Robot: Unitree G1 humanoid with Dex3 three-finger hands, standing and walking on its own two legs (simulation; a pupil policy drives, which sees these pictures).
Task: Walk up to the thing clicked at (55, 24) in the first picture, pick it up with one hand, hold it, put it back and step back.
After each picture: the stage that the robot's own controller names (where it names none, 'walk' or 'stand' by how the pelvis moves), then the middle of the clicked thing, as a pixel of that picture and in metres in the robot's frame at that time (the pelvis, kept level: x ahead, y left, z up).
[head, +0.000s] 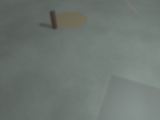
stand; (53, 20) +1.86 +0.41 -0.66
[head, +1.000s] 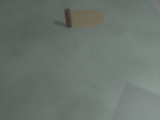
walk; (68, 18) +1.76 +0.32 -0.65
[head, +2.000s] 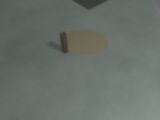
walk; (64, 43) +1.26 +0.28 -0.64
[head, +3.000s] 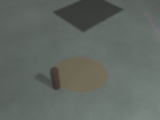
walk; (55, 79) +0.85 +0.24 -0.63
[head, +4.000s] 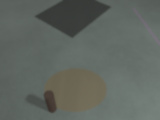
walk; (50, 102) +0.59 +0.22 -0.64
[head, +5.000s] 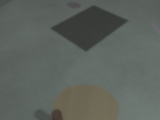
stand; out of the picture +0.49 +0.20 -0.65
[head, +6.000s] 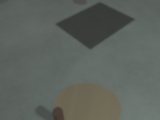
stand; (59, 119) +0.48 +0.19 -0.64
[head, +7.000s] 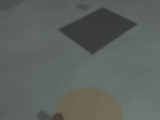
stand; out of the picture +0.47 +0.21 -0.65
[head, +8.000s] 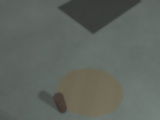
stand; (60, 103) +0.51 +0.20 -0.63
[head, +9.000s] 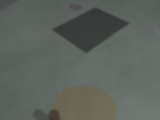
stand; out of the picture +0.50 +0.23 -0.66
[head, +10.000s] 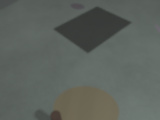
stand; out of the picture +0.49 +0.21 -0.66
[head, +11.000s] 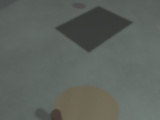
stand; out of the picture +0.50 +0.21 -0.66
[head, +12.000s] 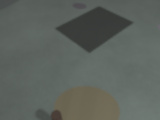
stand; out of the picture +0.49 +0.21 -0.66
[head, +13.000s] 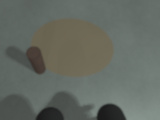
go down; (37, 62) +0.55 +0.21 -0.41
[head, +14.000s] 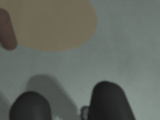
go down; (5, 32) +0.58 +0.25 -0.27
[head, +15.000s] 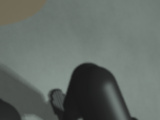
close in; out of the picture +0.55 +0.31 -0.19
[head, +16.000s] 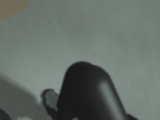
close; out of the picture +0.54 +0.33 -0.18
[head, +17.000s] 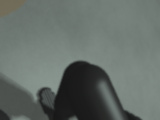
lift; out of the picture +0.52 +0.31 -0.19
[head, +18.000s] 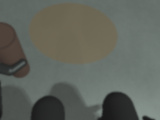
lift; (12, 56) +0.41 +0.23 -0.04
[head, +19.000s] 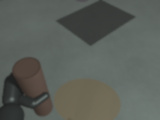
hold; (36, 91) +0.32 +0.17 +0.05
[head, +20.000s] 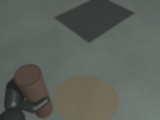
hold; (37, 95) +0.32 +0.17 +0.02
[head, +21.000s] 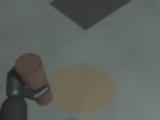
crouch; (37, 83) +0.36 +0.17 -0.01
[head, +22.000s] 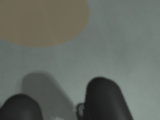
lower; out of the picture +0.55 +0.26 -0.06
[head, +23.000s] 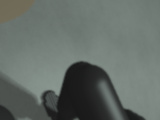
lower; out of the picture +0.51 +0.29 -0.19
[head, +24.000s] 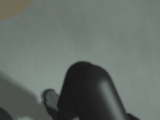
lower; out of the picture +0.51 +0.30 -0.18
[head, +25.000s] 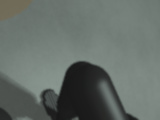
lower; out of the picture +0.51 +0.31 -0.19
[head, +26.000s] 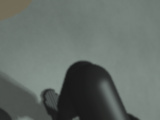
lower; out of the picture +0.51 +0.31 -0.18
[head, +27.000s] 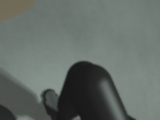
open; out of the picture +0.51 +0.30 -0.19
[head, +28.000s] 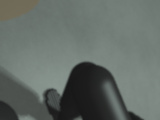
rise; out of the picture +0.51 +0.30 -0.19
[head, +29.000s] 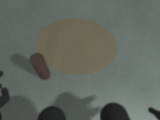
walk; (41, 68) +0.53 +0.21 -0.40
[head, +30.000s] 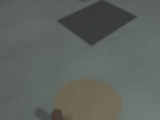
stand; out of the picture +0.46 +0.18 -0.60
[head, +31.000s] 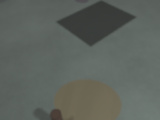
stand; out of the picture +0.47 +0.19 -0.60
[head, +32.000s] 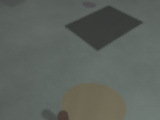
stand; out of the picture +0.48 +0.17 -0.65
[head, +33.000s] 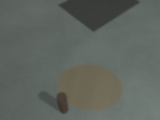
walk; (62, 103) +0.51 +0.14 -0.63
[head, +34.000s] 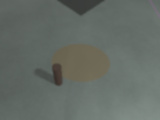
walk; (57, 75) +0.73 +0.19 -0.64
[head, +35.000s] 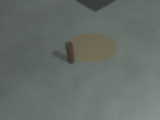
stand; (70, 53) +1.09 +0.21 -0.63
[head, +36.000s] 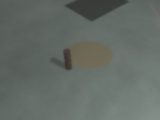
stand; (67, 59) +1.12 +0.19 -0.65
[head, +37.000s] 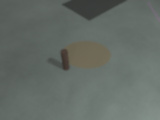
stand; (65, 60) +1.10 +0.20 -0.66
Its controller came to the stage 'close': yes
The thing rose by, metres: 0.66
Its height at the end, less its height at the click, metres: +0.00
